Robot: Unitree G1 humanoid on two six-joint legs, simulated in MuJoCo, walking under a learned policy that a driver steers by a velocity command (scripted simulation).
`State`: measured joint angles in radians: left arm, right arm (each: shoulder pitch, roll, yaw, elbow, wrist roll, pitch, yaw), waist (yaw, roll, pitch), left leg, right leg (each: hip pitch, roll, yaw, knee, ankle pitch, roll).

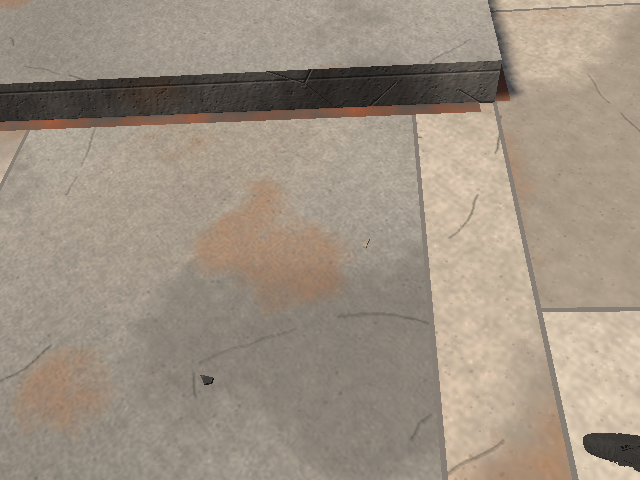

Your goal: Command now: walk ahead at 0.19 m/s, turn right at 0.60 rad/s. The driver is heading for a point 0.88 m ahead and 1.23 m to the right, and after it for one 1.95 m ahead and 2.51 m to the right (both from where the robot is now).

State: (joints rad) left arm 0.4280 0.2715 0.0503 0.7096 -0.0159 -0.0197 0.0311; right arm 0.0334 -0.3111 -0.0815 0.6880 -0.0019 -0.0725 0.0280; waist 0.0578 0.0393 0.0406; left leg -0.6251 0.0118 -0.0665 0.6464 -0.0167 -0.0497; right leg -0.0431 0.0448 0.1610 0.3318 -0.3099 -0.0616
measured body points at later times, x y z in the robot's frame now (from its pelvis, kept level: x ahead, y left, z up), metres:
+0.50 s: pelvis +0.13 +0.02 -0.01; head +0.17 -0.01 +0.44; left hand +0.37 +0.24 -0.09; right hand +0.18 -0.29 -0.12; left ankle +0.20 +0.12 -0.75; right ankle +0.12 -0.12 -0.71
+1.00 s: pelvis +0.15 -0.01 -0.01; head +0.17 -0.03 +0.44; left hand +0.45 +0.12 -0.09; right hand +0.14 -0.33 -0.12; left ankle +0.22 +0.10 -0.73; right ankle +0.11 -0.11 -0.75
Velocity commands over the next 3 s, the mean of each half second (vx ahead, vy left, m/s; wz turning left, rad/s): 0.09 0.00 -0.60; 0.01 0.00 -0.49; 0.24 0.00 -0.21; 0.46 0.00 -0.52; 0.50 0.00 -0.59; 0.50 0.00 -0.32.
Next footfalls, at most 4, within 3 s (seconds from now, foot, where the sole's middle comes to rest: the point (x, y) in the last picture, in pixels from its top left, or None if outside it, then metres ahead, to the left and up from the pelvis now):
0.12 left None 0.24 0.11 -0.78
0.60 right None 0.15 -0.13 -0.78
1.02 left None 0.26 0.08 -0.78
1.38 right None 0.16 -0.16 -0.78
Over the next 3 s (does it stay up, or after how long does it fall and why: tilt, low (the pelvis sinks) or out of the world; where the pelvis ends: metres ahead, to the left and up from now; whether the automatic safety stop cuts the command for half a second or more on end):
stays up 0.67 -0.75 0.00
